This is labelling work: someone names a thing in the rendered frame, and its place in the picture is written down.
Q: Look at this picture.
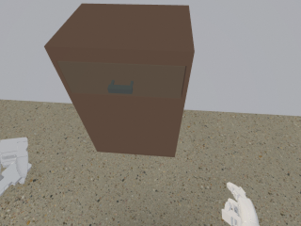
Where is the robot right hand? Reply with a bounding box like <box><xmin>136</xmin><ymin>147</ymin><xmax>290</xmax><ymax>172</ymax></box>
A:
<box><xmin>221</xmin><ymin>182</ymin><xmax>260</xmax><ymax>226</ymax></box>

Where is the handle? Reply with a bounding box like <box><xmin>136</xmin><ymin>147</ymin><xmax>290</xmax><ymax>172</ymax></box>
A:
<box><xmin>107</xmin><ymin>80</ymin><xmax>134</xmax><ymax>94</ymax></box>

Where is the cabinet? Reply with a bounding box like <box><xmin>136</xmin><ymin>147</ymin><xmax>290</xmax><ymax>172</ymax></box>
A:
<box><xmin>44</xmin><ymin>3</ymin><xmax>195</xmax><ymax>157</ymax></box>

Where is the drawer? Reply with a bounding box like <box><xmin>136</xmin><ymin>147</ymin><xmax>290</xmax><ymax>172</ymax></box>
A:
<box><xmin>57</xmin><ymin>60</ymin><xmax>185</xmax><ymax>99</ymax></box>

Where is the robot left hand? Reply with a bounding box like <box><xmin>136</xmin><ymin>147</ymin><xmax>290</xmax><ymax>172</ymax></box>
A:
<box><xmin>0</xmin><ymin>137</ymin><xmax>32</xmax><ymax>196</ymax></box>

